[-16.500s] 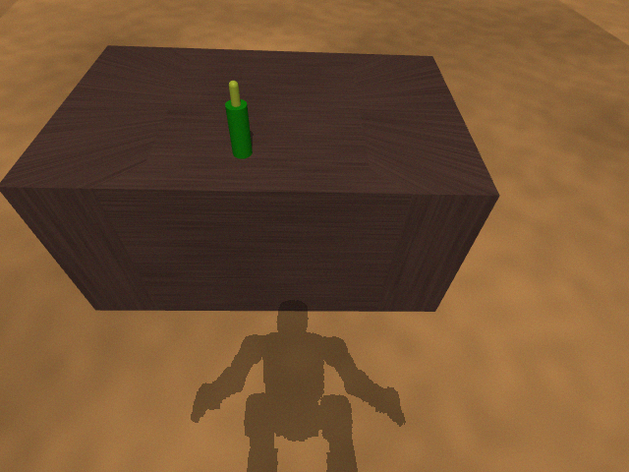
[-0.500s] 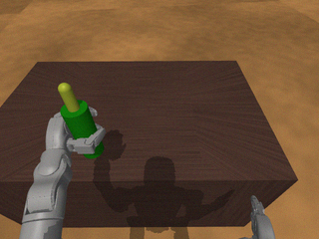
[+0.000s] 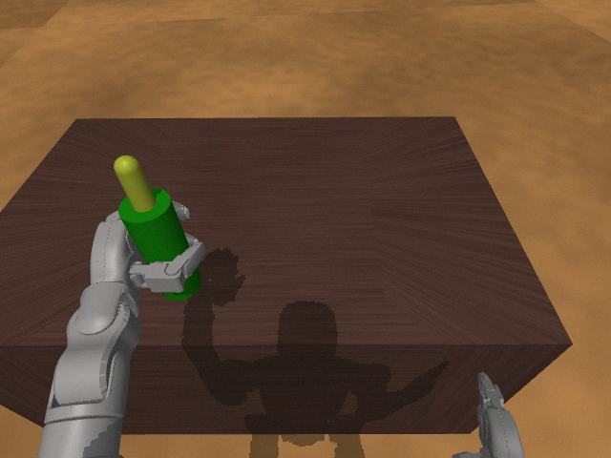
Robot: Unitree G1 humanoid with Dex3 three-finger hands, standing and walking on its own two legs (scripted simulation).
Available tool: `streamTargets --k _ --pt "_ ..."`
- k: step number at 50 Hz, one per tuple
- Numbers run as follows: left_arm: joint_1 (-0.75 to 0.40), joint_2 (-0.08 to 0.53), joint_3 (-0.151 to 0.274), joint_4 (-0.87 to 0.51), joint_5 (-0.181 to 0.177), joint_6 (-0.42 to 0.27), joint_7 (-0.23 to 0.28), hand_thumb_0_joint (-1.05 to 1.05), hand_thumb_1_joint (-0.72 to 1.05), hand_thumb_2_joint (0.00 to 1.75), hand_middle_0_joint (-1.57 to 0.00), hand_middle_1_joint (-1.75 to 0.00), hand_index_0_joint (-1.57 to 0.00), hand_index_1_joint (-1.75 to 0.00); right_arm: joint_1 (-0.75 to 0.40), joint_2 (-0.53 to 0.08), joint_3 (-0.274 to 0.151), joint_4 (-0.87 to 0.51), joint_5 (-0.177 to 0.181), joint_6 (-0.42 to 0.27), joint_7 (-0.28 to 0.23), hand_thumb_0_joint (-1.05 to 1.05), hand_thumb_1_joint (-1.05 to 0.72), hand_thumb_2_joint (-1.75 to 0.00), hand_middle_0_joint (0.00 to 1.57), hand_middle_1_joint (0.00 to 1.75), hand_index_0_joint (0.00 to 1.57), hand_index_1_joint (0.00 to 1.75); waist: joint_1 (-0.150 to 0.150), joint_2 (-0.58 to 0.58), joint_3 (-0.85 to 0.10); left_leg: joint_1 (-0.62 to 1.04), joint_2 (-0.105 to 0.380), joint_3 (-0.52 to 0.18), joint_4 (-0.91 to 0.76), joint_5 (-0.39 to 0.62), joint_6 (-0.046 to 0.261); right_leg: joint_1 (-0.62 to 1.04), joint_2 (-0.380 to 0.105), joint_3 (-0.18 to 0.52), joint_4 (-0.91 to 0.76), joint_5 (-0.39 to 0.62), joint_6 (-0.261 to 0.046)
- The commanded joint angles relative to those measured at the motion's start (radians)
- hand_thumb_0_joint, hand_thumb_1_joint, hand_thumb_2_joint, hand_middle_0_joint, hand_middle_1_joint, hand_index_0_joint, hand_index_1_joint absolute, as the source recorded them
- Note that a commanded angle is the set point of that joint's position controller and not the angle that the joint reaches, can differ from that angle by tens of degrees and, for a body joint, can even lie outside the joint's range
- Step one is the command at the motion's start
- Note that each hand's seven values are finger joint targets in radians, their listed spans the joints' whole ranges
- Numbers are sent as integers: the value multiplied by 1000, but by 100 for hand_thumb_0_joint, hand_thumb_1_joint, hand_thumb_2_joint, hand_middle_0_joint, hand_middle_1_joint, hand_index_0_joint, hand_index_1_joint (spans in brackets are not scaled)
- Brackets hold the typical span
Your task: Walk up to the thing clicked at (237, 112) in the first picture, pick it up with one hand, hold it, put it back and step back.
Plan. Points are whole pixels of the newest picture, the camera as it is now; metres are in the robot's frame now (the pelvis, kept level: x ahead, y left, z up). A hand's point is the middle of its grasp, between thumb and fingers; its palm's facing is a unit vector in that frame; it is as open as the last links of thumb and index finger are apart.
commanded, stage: hold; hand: left
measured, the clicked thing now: (157, 232) +0.33 +0.17 +0.17
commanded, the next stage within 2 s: crouch in 1.04 s
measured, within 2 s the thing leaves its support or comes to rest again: neither
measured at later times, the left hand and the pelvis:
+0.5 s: hand (168, 258) +0.32 +0.17 +0.13, palm faces +0.16 -0.99 -0.02, open 7.6 cm; pelvis +0.00 +0.00 +0.00, yaw +0 degrees
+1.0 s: hand (176, 255) +0.33 +0.16 +0.12, palm faces +0.16 -0.99 +0.00, open 7.6 cm; pelvis +0.01 +0.00 +0.00, yaw +0 degrees
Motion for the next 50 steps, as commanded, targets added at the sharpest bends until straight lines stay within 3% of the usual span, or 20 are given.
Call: streamTargets --k 1,10,11,12,14,15,20,26,30,31,32,34,38,40,41,42,43,46,49,50 --pt "-393 159 88 -262 -24 -94 6 0 32 128 -134 -145 -136 -146 -98 -145 -61 -162 7 -56 -8 0 52 -6 5 5 5 5 -2 -64 -202 170 -41 26 -75 166 40 -48 35 -48 -107 231 -16" --pt "-306 124 55 -241 -13 -114 5 0 32 130 -134 -146 -136 -146 -142 -137 -50 -188 10 -44 3 0 52 -6 5 5 5 5 23 -43 -233 170 -35 23 -74 241 33 -4 40 -50 -95 287 -21" --pt "-342 166 87 -303 -12 -126 8 0 34 130 -133 -145 -135 -145 -119 -156 -67 -162 8 -43 1 0 52 -6 5 5 5 5 17 -21 -240 177 -36 24 -72 237 32 -13 39 -45 -90 289 -21" --pt "-329 138 55 -286 -7 -131 6 0 32 130 -133 -146 -135 -146 -122 -136 -53 -163 8 -43 1 0 52 -6 5 5 5 5 13 -19 -236 182 -33 22 -74 239 30 -20 43 -48 -86 286 -22" --pt "-339 155 72 -331 -7 -145 15 0 33 130 -133 -146 -135 -146 -115 -130 -47 -159 8 -42 -2 0 52 -6 5 5 5 5 16 11 -254 193 -32 22 -72 260 28 -12 43 -48 -83 304 -25" --pt "-327 136 46 -340 -6 -149 14 0 32 129 -131 -144 -133 -144 -112 -130 -50 -156 7 -42 -4 0 52 -6 5 5 5 5 6 5 -241 192 -30 21 -73 254 27 -22 44 -50 -83 299 -25" --pt "-338 172 76 -350 -9 -168 13 0 32 130 -133 -146 -135 -146 -88 -140 -61 -152 4 -45 -13 0 51 -6 5 5 5 5 -16 -10 -245 199 -34 27 -60 257 35 -17 39 -41 -89 323 -14" --pt "-359 131 31 -316 -17 -148 1 0 34 134 -135 -149 -137 -149 -96 -103 -30 -117 2 -48 -19 0 52 -6 5 5 5 5 -26 -24 -226 205 -37 27 -66 249 39 -45 36 -44 -95 328 -12" --pt "-338 140 58 -223 -21 -116 2 0 30 132 -135 -148 -136 -148 -104 -141 -52 -120 4 -55 -20 0 52 -6 5 5 5 5 -17 -60 -183 184 -40 28 -78 199 41 -47 36 -48 -109 272 -13" --pt "-382 144 51 -279 -19 -118 -2 0 32 133 -134 -148 -136 -149 -108 -101 -24 -114 7 -54 -14 0 52 -6 5 5 5 5 -4 -23 -202 190 -43 29 -79 206 39 -43 34 -47 -110 277 -17" --pt "-401 161 76 -258 -20 -114 1 0 33 132 -134 -147 -135 -147 -105 -137 -50 -126 5 -54 -16 0 52 -6 5 5 5 5 -13 -37 -218 202 -40 27 -79 213 37 -44 36 -48 -108 280 -17" --pt "-352 136 60 -215 -18 -98 -1 0 34 133 -135 -148 -136 -148 -109 -118 -31 -155 7 -50 -7 0 53 -6 5 5 5 5 3 -51 -183 175 -38 24 -90 197 35 -34 40 -55 -113 258 -20" --pt "-339 157 103 -231 -23 -102 4 0 36 133 -134 -148 -136 -148 -82 -138 -51 -171 9 -39 -1 0 52 -6 5 5 5 5 17 -71 -241 202 -37 24 -79 266 35 -3 40 -54 -100 316 -19" --pt "-358 145 85 -275 -20 -114 7 0 34 132 -133 -147 -135 -147 -103 -123 -42 -173 10 -38 5 0 52 -6 5 5 5 5 23 -37 -228 196 -38 25 -80 276 32 -6 39 -52 -97 324 -21" --pt "-296 117 81 -192 -18 -114 9 0 34 131 -133 -147 -136 -147 -97 -137 -49 -197 8 -40 5 0 52 -6 5 5 5 5 15 -79 -231 193 -32 23 -77 292 34 10 44 -54 -94 335 -18" --pt "-342 157 101 -289 -15 -131 15 0 35 131 -132 -146 -134 -146 -99 -140 -53 -178 9 -35 5 0 52 -6 5 5 5 5 32 -32 -253 197 -34 23 -78 299 30 9 43 -50 -90 339 -23" --pt "-383 165 88 -337 -8 -143 16 0 35 130 -132 -145 -134 -145 -120 -131 -54 -196 8 -35 3 0 52 -6 5 5 5 5 21 -1 -269 212 -38 29 -73 302 30 9 38 -44 -92 347 -21" --pt "-288 100 40 -285 -4 -148 19 0 34 130 -132 -146 -134 -146 -118 -116 -33 -202 5 -41 2 0 51 -6 5 5 5 5 8 -36 -255 203 -36 28 -63 313 35 21 38 -44 -91 364 -15" --pt "-317 158 77 -343 -4 -170 16 0 33 131 -134 -147 -135 -147 -123 -132 -46 -200 4 -38 -10 0 51 -6 5 5 5 5 7 -3 -285 218 -35 27 -56 320 35 23 38 -41 -88 374 -16" --pt "-324 145 46 -396 4 -175 14 0 35 132 -134 -147 -136 -148 -116 -90 -17 -188 2 -38 -7 0 51 -6 5 5 5 5 7 11 -277 221 -36 27 -58 321 34 19 38 -42 -87 377 -16"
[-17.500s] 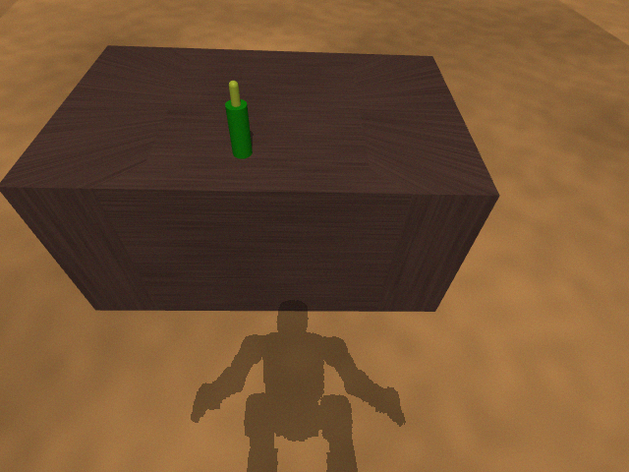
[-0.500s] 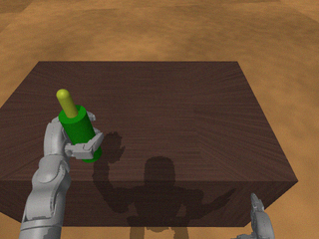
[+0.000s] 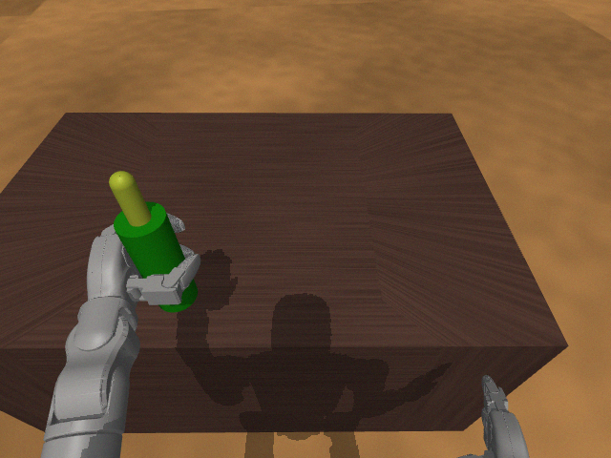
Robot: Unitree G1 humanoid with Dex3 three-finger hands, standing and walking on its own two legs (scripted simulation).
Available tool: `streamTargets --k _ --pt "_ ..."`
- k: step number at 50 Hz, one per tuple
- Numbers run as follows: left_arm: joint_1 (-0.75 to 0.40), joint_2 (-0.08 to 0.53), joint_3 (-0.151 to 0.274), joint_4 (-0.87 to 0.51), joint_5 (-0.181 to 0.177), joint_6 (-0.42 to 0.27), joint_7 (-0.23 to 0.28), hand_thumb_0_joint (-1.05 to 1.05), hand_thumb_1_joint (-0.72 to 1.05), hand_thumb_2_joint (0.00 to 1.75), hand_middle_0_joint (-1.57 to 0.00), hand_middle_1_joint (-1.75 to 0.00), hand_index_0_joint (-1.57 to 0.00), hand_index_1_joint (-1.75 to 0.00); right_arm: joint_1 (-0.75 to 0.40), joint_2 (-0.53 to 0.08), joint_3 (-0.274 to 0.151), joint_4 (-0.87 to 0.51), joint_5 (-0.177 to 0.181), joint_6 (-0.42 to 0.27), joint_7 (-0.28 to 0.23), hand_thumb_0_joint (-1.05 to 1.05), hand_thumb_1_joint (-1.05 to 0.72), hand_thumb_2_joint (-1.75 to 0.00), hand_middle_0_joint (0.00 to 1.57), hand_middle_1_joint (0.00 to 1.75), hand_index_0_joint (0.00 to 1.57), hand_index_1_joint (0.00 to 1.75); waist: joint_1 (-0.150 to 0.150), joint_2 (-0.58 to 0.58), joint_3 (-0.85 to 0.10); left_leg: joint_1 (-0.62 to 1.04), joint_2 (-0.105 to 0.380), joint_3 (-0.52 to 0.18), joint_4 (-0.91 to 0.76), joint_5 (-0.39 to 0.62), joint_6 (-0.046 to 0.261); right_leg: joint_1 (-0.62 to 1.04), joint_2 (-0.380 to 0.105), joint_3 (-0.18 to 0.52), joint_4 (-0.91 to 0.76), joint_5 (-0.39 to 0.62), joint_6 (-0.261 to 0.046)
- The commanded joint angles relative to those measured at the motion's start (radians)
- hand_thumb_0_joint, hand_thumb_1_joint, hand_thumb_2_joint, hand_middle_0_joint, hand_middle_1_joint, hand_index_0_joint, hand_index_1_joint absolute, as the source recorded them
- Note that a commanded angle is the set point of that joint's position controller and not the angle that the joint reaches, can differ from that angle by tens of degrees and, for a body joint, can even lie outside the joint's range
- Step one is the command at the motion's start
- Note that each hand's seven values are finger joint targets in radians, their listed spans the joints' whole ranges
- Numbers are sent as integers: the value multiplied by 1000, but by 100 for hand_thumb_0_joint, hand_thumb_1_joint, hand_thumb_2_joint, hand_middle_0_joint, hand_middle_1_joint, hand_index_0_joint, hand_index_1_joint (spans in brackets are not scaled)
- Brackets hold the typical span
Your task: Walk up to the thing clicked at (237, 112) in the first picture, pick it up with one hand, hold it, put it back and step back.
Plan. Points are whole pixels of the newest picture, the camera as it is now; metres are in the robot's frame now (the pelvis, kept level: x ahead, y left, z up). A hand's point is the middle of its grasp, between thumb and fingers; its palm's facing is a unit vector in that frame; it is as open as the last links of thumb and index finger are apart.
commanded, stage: hold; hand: left
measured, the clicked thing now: (153, 245) +0.32 +0.18 +0.15
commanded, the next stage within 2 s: crouch in 0.04 s
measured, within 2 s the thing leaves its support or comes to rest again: neither
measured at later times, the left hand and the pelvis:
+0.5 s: hand (181, 260) +0.36 +0.17 +0.07, palm faces +0.16 -0.99 +0.02, open 7.6 cm; pelvis -0.02 +0.00 -0.01, yaw +0 degrees
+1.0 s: hand (194, 246) +0.43 +0.19 +0.01, palm faces +0.14 -0.99 +0.01, open 7.6 cm; pelvis -0.03 +0.01 -0.04, yaw -2 degrees
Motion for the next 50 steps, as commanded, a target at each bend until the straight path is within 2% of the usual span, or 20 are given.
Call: streamTargets --k 1,2,4,8,12,13,15,21,23,25,26,29,32,33,37,41,42,43,48,50 --pt "-352 159 43 -368 -11 -126 -3 0 33 132 -135 -147 -136 -148 -99 -79 -17 -160 1 -55 -9 0 51 -6 5 5 5 5 3 23 -289 202 -45 24 -28 335 42 8 29 -44 -61 394 -10" --pt "-336 175 58 -382 -15 -125 -1 0 34 131 -134 -148 -136 -148 -72 -104 -41 -122 0 -51 -13 0 51 -6 5 5 5 5 -3 17 -279 205 -42 22 -31 340 42 -7 32 -47 -57 396 -10" --pt "-334 131 18 -326 -23 -109 -12 0 34 131 -134 -147 -135 -147 -86 -108 -43 -115 -1 -53 -15 0 52 -6 5 5 5 5 -23 15 -248 203 -40 23 -30 338 43 -31 32 -48 -60 396 -8" --pt "-405 169 45 -302 -25 -89 -14 0 35 134 -139 -152 -141 -152 -101 -118 -48 -124 2 -55 -12 0 54 -5 5 5 5 5 -26 -9 -225 198 -39 20 -45 306 43 -37 34 -54 -71 373 -9" --pt "-389 131 25 -151 -22 -71 -30 0 36 140 -146 -158 -148 -158 -102 -76 -4 -119 7 -51 -2 0 57 -4 5 5 5 5 -29 -71 -161 167 -45 23 -53 257 51 -71 29 -55 -78 334 -5" --pt "-409 158 60 -126 -28 -73 -32 0 37 139 -145 -157 -147 -156 -107 -104 -20 -120 6 -52 -2 0 57 -4 5 5 5 5 -21 -84 -160 160 -46 21 -55 247 52 -69 28 -56 -84 322 -5" --pt "-451 167 67 -47 -25 -88 -39 0 41 140 -145 -157 -147 -157 -101 -107 -24 -95 5 -50 4 0 57 -4 5 5 5 5 -28 -86 -152 146 -48 24 -55 227 53 -93 25 -49 -81 309 -7" --pt "-677 241 124 118 -14 -240 -31 0 44 139 -143 -156 -146 -155 -144 -128 -35 -144 0 -63 11 0 58 -4 5 5 5 5 -34 -38 -256 120 -42 18 -11 180 47 -141 21 -38 -26 255 -17" --pt "-704 235 120 209 -16 -301 -33 0 43 139 -142 -154 -144 -153 -133 -145 -46 -156 -6 -70 6 0 57 -4 5 5 5 5 -47 -36 -315 115 -36 14 25 184 46 -160 23 -36 11 261 -17" --pt "-828 286 113 199 -9 -367 -33 0 43 137 -141 -152 -143 -152 -165 -147 -33 -226 -5 -72 4 0 56 -5 5 5 5 5 -47 1 -428 126 -34 11 60 206 43 -169 19 -31 46 280 -19" --pt "-856 324 132 218 -3 -392 -34 0 39 136 -141 -152 -143 -152 -145 -134 -21 -238 -10 -69 2 0 55 -5 5 5 5 5 -46 11 -445 118 -32 12 76 210 44 -171 18 -30 56 283 -17" --pt "-887 314 108 355 9 -449 -36 0 31 135 -140 -151 -141 -151 -91 -136 -20 -252 -21 -54 1 0 54 -5 5 5 5 5 -66 21 -437 86 -23 5 98 207 44 -227 24 -27 77 272 -21" --pt "-914 377 147 467 4 -487 -39 0 35 133 -140 -149 -141 -149 -80 -156 -38 -272 -21 -38 3 0 55 -5 5 5 5 5 -65 21 -429 20 -27 9 119 178 46 -246 24 -18 88 256 -20" --pt "-923 367 138 512 5 -496 -42 0 35 134 -139 -149 -140 -149 -47 -169 -53 -269 -26 -34 4 0 54 -5 5 5 5 5 -79 21 -424 6 -25 10 130 174 47 -264 26 -17 96 256 -20" --pt "-945 340 116 647 22 -529 -47 0 38 135 -140 -150 -142 -150 -44 -136 -22 -337 -31 -25 23 0 55 -5 5 5 5 5 -90 31 -391 -36 -19 2 150 143 43 -340 37 -27 119 213 -27" --pt "-1013 395 147 671 19 -572 -53 0 41 136 -142 -151 -143 -151 -6 -156 -38 -370 -34 -14 35 0 55 -5 5 5 5 5 -93 44 -439 -60 -13 -7 179 153 41 -364 45 -33 156 214 -34" --pt "-1020 375 135 673 20 -579 -52 0 41 136 -143 -152 -144 -152 -14 -160 -37 -408 -38 -13 40 0 55 -5 5 5 5 5 -94 51 -478 -39 -8 -14 184 165 38 -367 50 -37 164 213 -37" --pt "-1029 388 142 705 23 -583 -50 0 40 136 -142 -151 -143 -151 -2 -195 -73 -432 -40 -11 40 0 55 -5 5 5 5 5 -108 47 -489 -27 -3 -17 195 194 35 -385 54 -42 172 229 -38" --pt "-1128 434 164 631 34 -629 -36 0 39 132 -139 -147 -140 -147 9 -148 -28 -508 -46 1 50 0 53 -5 5 5 5 5 -107 71 -586 -43 -9 -14 252 236 42 -372 51 -32 215 270 -33" --pt "-1122 429 164 668 39 -637 -30 0 40 134 -138 -148 -139 -148 37 -149 -34 -520 -50 12 51 0 53 -5 5 5 5 5 -119 81 -590 -54 -7 -16 269 252 41 -391 52 -33 227 283 -33"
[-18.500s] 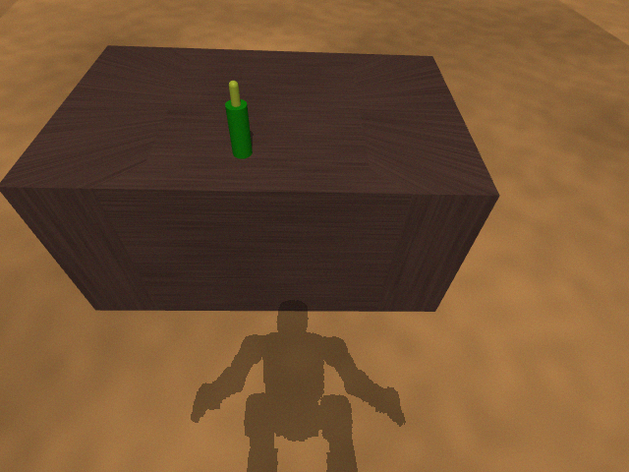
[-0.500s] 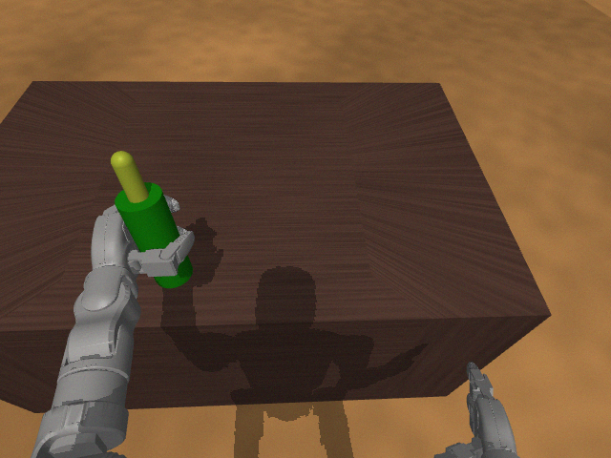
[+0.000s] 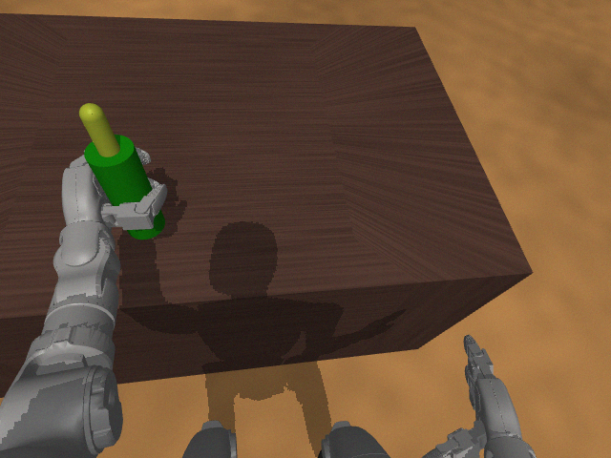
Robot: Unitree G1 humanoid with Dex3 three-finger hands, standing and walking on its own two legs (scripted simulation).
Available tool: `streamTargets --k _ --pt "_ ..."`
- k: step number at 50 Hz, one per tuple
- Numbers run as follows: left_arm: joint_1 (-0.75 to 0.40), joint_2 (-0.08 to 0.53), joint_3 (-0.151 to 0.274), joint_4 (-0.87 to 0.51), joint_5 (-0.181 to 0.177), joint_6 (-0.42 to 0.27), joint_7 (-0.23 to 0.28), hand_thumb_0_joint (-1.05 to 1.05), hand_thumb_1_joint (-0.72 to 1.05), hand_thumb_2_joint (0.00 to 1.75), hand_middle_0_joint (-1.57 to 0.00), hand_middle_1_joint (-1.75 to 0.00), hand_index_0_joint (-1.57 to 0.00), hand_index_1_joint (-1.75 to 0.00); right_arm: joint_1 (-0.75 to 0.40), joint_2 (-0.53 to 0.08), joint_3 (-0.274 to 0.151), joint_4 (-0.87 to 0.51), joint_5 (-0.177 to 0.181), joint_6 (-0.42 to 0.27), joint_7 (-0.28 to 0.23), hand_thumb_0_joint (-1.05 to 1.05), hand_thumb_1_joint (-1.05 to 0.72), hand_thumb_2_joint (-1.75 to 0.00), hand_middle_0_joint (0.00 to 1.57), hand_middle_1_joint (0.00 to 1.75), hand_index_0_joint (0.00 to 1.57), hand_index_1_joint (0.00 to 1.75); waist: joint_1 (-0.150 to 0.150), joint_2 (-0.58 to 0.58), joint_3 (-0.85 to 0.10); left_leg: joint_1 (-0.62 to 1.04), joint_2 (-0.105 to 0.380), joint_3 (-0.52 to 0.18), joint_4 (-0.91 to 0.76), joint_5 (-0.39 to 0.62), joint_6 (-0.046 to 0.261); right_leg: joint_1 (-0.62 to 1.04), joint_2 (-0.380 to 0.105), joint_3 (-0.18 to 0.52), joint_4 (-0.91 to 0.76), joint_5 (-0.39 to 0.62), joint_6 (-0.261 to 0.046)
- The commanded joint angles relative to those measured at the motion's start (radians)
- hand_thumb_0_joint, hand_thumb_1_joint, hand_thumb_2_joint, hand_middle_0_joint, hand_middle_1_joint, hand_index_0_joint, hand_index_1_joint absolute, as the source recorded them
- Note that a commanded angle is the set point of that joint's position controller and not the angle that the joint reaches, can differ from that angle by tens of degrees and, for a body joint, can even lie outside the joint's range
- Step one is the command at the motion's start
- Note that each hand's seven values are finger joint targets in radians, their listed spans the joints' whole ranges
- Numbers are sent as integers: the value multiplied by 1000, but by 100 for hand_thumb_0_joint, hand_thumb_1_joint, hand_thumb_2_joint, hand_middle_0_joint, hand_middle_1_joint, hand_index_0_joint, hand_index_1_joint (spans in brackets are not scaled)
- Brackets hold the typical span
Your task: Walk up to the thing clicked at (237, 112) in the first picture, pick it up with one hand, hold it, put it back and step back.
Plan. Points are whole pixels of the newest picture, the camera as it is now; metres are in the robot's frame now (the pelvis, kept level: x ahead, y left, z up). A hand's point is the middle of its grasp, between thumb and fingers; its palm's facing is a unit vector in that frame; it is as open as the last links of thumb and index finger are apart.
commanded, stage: crouch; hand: left
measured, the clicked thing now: (122, 176) +0.45 +0.20 +0.08
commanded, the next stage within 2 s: lower in 0.48 s
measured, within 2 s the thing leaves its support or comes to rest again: rests again in 1.26 s
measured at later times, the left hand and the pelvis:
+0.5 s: hand (140, 181) +0.49 +0.19 +0.02, palm faces +0.19 -0.98 +0.00, open 7.6 cm; pelvis +0.01 +0.00 -0.02, yaw +0 degrees
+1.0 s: hand (147, 196) +0.50 +0.20 -0.03, palm faces +0.21 -0.98 +0.00, open 7.6 cm; pelvis +0.00 +0.00 -0.04, yaw +0 degrees
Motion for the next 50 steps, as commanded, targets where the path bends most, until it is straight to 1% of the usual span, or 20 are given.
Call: streamTargets --k 1,3,9,11,12,14,20,22,23,27,29,30,31,32,34,37,42,45,47,50 --pt "-557 256 43 -301 -9 -136 13 0 38 133 -137 -147 -138 -147 13 -137 -58 -226 2 -36 -4 0 53 -5 5 5 5 5 -7 135 -552 401 -32 -14 -37 333 26 53 29 -54 -56 344 -46" --pt "-528 262 47 -258 0 -139 16 0 39 133 -136 -146 -137 -146 27 -162 -82 -241 2 -26 -4 0 53 -5 5 5 5 5 -17 132 -538 381 -32 -14 -26 319 28 27 30 -53 -48 332 -47" --pt "-531 238 44 -196 20 -135 23 0 39 132 -137 -145 -138 -145 58 -146 -79 -267 -6 2 13 0 54 -5 5 5 5 5 -21 172 -493 349 -26 -25 -11 311 18 -42 38 -66 -19 295 -56" --pt "-539 233 45 -193 21 -138 24 0 38 133 -137 -145 -138 -146 43 -145 -80 -298 -7 7 16 0 54 -5 5 5 5 5 -28 152 -510 342 -24 -28 0 306 20 -50 41 -69 -11 295 -54" --pt "-560 230 37 -229 24 -143 22 0 38 133 -136 -145 -137 -145 65 -110 -44 -297 -7 11 22 0 54 -5 5 5 5 5 -26 167 -533 333 -24 -29 7 318 22 -47 40 -68 -4 305 -55" --pt "-527 250 56 -172 22 -140 19 0 36 132 -135 -144 -136 -144 60 -158 -82 -328 -6 19 19 0 54 -5 5 5 5 5 -29 150 -543 336 -22 -30 22 351 22 -43 42 -70 7 323 -53" --pt "-606 292 68 -254 27 -163 24 0 35 133 -135 -144 -136 -145 70 -147 -66 -385 -9 43 24 0 53 -6 5 5 5 5 -36 182 -627 336 -24 -31 57 377 26 -37 40 -62 39 356 -51" --pt "-567 311 87 -208 23 -161 29 0 35 134 -135 -144 -135 -145 92 -184 -99 -391 -9 53 19 0 53 -6 5 5 5 5 -38 167 -599 301 -26 -30 54 344 27 -32 41 -63 41 340 -51" --pt "-594 313 81 -255 25 -168 30 0 34 133 -134 -143 -134 -144 96 -154 -69 -392 -8 55 23 0 53 -6 5 5 5 5 -34 173 -612 301 -28 -27 60 344 29 -28 39 -59 42 349 -48" --pt "-585 314 84 -220 39 -160 31 0 34 132 -134 -142 -134 -143 98 -174 -87 -430 -9 69 23 0 53 -6 5 5 5 5 -44 184 -605 330 -19 -40 66 379 20 -74 45 -70 57 332 -54" --pt "-602 292 67 -222 39 -162 27 0 37 134 -134 -142 -134 -143 113 -135 -51 -406 -10 76 27 0 53 -6 5 5 5 5 -45 206 -588 303 -23 -34 74 380 21 -78 42 -66 62 343 -53" --pt "-591 319 87 -206 39 -159 26 0 35 132 -135 -144 -135 -145 118 -159 -77 -401 -8 79 26 0 52 -6 5 5 5 5 -49 195 -585 295 -22 -34 77 369 24 -83 42 -64 62 340 -53" --pt "-590 290 70 -193 38 -159 20 0 34 132 -136 -144 -136 -145 109 -125 -45 -403 -6 78 30 0 52 -6 5 5 5 5 -47 185 -555 267 -27 -29 77 339 27 -86 41 -60 62 328 -51" --pt "-548 270 74 -109 33 -153 11 0 32 133 -136 -145 -136 -146 101 -156 -69 -413 -9 79 29 0 53 -6 5 5 5 5 -62 161 -542 251 -24 -29 85 337 31 -96 41 -60 61 332 -50" --pt "-528 274 76 -78 37 -158 5 0 36 134 -136 -145 -136 -147 95 -152 -53 -410 -10 77 33 0 53 -6 5 5 5 5 -56 163 -508 206 -25 -28 92 311 32 -114 40 -59 72 312 -52" --pt "-578 317 92 -109 57 -178 9 0 35 134 -136 -145 -136 -147 96 -168 -73 -442 -18 82 38 0 54 -5 5 5 5 5 -70 195 -575 226 -25 -32 119 348 30 -126 40 -59 92 336 -53" --pt "-623 384 126 -181 36 -222 -4 0 37 134 -136 -146 -136 -147 88 -183 -74 -503 -15 78 39 0 53 -6 5 5 5 5 -76 203 -692 241 -27 -39 162 392 36 -90 42 -53 130 390 -47" --pt "-625 389 134 -152 43 -234 8 0 31 133 -132 -144 -132 -145 115 -167 -60 -474 -20 85 38 0 52 -6 5 5 5 5 -77 200 -662 160 -34 -30 171 323 42 -91 38 -41 135 375 -42" --pt "-613 405 147 -122 44 -240 13 0 34 132 -132 -142 -132 -144 115 -196 -83 -483 -21 84 35 0 52 -6 5 5 5 5 -87 213 -656 174 -30 -40 175 316 36 -142 43 -53 145 331 -49" --pt "-625 385 124 -127 61 -250 18 0 40 133 -133 -143 -133 -144 125 -173 -54 -511 -28 89 41 0 53 -6 5 5 5 5 -94 261 -676 206 -27 -45 191 360 28 -167 43 -59 161 340 -53"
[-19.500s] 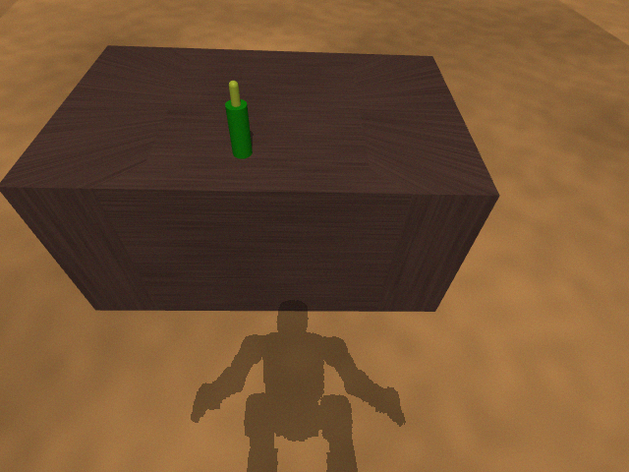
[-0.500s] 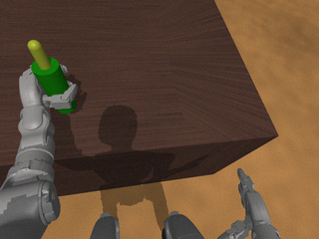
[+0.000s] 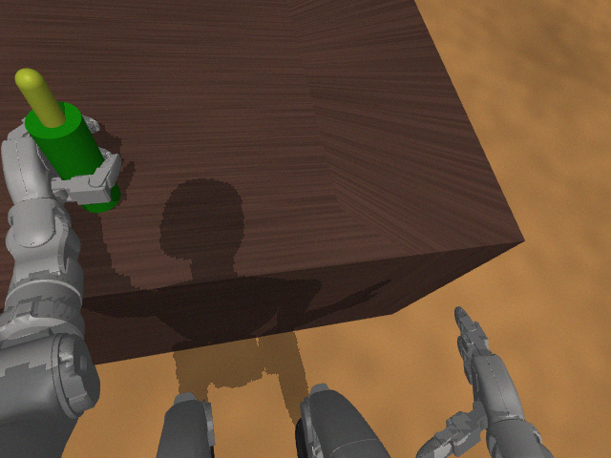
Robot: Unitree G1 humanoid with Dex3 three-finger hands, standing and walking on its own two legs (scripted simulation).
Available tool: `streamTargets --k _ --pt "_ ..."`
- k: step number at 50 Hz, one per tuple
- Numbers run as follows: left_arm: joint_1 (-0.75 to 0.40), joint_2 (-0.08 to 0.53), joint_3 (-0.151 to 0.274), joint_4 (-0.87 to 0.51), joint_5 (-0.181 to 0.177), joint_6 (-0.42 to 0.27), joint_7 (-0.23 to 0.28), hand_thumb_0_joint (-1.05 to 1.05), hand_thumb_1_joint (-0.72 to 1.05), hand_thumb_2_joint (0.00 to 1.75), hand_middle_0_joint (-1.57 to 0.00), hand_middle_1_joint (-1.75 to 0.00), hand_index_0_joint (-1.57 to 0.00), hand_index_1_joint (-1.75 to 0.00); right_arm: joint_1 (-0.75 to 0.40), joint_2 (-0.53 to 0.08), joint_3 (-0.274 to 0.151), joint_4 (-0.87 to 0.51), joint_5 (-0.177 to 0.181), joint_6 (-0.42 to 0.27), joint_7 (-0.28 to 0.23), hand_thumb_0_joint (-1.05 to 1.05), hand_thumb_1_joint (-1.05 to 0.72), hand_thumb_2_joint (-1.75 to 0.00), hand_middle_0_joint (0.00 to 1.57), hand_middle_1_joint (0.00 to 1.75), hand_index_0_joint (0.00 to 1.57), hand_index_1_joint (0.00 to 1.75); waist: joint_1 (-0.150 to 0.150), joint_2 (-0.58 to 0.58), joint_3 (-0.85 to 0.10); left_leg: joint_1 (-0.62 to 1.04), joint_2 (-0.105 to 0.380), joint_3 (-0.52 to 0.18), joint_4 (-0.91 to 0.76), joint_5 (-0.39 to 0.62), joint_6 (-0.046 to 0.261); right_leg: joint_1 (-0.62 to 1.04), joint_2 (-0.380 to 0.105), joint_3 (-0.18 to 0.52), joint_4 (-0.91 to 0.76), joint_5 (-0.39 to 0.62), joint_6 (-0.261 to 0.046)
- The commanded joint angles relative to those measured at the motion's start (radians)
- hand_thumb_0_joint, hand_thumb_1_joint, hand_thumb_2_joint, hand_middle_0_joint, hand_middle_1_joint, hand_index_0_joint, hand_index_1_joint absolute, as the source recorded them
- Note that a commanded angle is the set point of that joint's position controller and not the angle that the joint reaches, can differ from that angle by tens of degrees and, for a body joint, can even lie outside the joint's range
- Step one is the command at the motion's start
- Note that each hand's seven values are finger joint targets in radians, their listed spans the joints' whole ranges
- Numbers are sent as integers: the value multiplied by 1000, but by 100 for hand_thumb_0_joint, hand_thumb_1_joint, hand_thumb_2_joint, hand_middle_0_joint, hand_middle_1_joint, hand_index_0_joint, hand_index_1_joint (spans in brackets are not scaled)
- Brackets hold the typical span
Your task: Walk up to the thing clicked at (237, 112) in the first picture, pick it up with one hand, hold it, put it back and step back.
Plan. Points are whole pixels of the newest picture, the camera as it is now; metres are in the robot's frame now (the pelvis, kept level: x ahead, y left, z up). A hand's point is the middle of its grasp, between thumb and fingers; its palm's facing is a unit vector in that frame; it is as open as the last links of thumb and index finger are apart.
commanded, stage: lower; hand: left
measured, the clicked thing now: (70, 147) +0.49 +0.22 +0.04
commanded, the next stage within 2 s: loosen in 0.50 s
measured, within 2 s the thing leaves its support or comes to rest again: rests again in 0.26 s
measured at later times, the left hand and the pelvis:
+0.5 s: hand (92, 164) +0.50 +0.21 -0.01, palm faces +0.21 -0.98 -0.02, open 7.6 cm; pelvis -0.01 +0.00 -0.02, yaw +0 degrees
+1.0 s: hand (92, 164) +0.51 +0.21 -0.01, palm faces +0.21 -0.98 +0.00, open 9.6 cm; pelvis -0.01 +0.00 -0.03, yaw -1 degrees
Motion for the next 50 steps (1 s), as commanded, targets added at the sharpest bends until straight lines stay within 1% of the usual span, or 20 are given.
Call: streamTargets --k 1,5,8,12,14,16,18,19,20,25,26,28,31,34,35,38,40,42,44,50 --pt "-531 291 18 -309 2 -127 12 0 39 134 -134 -144 -134 -145 56 -145 -94 -165 2 -40 -11 0 52 -6 5 5 5 5 0 276 -616 526 -40 -4 -65 478 34 125 25 -35 -79 452 -51" --pt "-495 255 5 -207 4 -117 1 0 33 134 -136 -145 -136 -147 23 -163 -104 -196 0 -45 -10 0 52 -6 5 5 5 5 -21 257 -570 481 -36 -6 -62 409 34 82 30 -39 -72 395 -54" --pt "-495 276 20 -192 12 -117 5 0 36 136 -137 -146 -137 -148 23 -170 -105 -201 -5 -40 -6 0 53 -6 5 5 5 5 -16 280 -580 480 -33 -15 -61 408 26 50 32 -48 -59 363 -61" --pt "-503 292 21 -209 17 -121 -3 0 40 138 -139 -149 -139 -150 69 -149 -95 -150 -5 -35 -2 0 53 -6 5 5 5 5 -21 287 -588 467 -33 -17 -41 421 29 36 37 -48 -43 374 -59" --pt "-513 298 36 -199 14 -123 -1 0 37 137 -140 -149 -140 -150 15 -186 -118 -244 -5 -45 -6 0 52 -6 5 5 5 5 -35 245 -613 440 -32 -20 -41 389 33 60 38 -49 -41 367 -58" --pt "-516 314 43 -216 8 -130 0 0 37 137 -140 -149 -140 -150 59 -152 -85 -182 -5 -39 -2 0 52 -6 5 5 5 5 -18 283 -613 428 -36 -15 -32 391 33 54 35 -44 -31 369 -57" --pt "-530 313 45 -202 5 -135 2 0 39 137 -139 -149 -140 -150 15 -183 -121 -240 0 -45 -8 0 52 -6 5 5 5 5 -35 254 -627 424 -34 -19 -26 383 36 51 39 -45 -23 364 -57" --pt "-514 308 41 -187 8 -135 4 0 40 137 -139 -149 -140 -150 7 -184 -112 -253 -2 -48 -8 0 52 -6 5 5 5 5 -30 241 -631 422 -36 -19 -24 380 36 58 39 -45 -22 364 -57" --pt "-529 311 31 -220 17 -138 3 0 41 138 -140 -150 -141 -151 49 -162 -92 -214 -4 -47 -6 0 52 -6 5 5 5 5 -36 279 -630 429 -35 -16 -17 392 35 44 37 -42 -16 374 -56" --pt "-471 288 28 -123 26 -128 -3 0 40 139 -140 -150 -140 -152 55 -166 -93 -229 -5 -40 -4 0 53 -6 5 5 5 5 -43 244 -587 371 -40 -9 -4 361 41 27 36 -39 -16 366 -53" --pt "-475 278 23 -113 23 -125 -6 0 38 139 -140 -151 -141 -152 68 -167 -91 -233 -4 -40 -5 0 53 -6 5 5 5 5 -59 222 -579 369 -38 -10 -1 358 43 16 39 -41 -15 370 -50" --pt "-485 306 31 -141 33 -126 -4 0 40 140 -141 -151 -141 -152 83 -160 -85 -192 -7 -37 1 0 53 -6 5 5 5 5 -42 275 -566 356 -41 -8 3 351 38 -4 34 -38 -7 353 -55" --pt "-449 277 21 -97 39 -113 -8 0 40 132 -147 -149 -149 -150 48 -178 -100 -268 -3 -41 2 0 53 -5 5 5 5 5 -57 227 -562 348 -38 -12 5 329 41 -15 38 -40 -7 337 -54" --pt "-467 294 30 -126 33 -109 -7 0 16 108 -132 -129 -135 -127 80 -175 -103 -221 -3 -32 2 0 52 -4 5 5 5 5 -47 265 -546 362 -35 -17 -12 285 34 -39 40 -44 -14 281 -59" --pt "-477 252 17 -117 22 -109 -8 0 11 100 -127 -123 -130 -121 23 -174 -96 -285 -1 -41 2 0 52 -4 5 5 5 5 -53 251 -544 357 -32 -25 -19 279 28 -39 41 -52 -8 269 -62" --pt "-479 285 38 -128 21 -112 -8 0 -2 79 -117 -109 -120 -107 55 -171 -98 -240 -3 -39 2 0 52 -4 5 5 5 5 -44 270 -538 354 -31 -27 -25 247 25 -52 42 -53 -5 238 -64" --pt "-483 260 14 -127 26 -111 -13 0 -8 67 -109 -98 -112 -96 35 -176 -96 -291 -5 -43 -1 0 52 -4 5 5 5 5 -62 250 -572 359 -33 -21 -15 263 32 -28 41 -49 -8 270 -59" --pt "-483 292 33 -140 28 -112 -12 0 -21 66 -99 -90 -102 -89 75 -176 -95 -260 -6 -38 -2 0 52 -5 5 5 5 5 -54 258 -578 352 -36 -18 -6 289 32 -19 40 -45 -1 291 -59" --pt "-470 282 28 -114 21 -104 -16 0 -31 53 -85 -76 -87 -75 66 -178 -99 -271 -2 -40 -6 0 52 -5 5 5 5 5 -58 247 -576 356 -36 -13 3 314 36 -14 40 -42 -6 320 -55" --pt "-458 298 44 -133 21 -103 -13 0 -34 40 -64 -55 -65 -55 76 -180 -103 -254 -4 -38 -3 0 53 -5 5 5 5 5 -48 261 -566 353 -37 -12 7 332 35 -23 39 -43 1 325 -58"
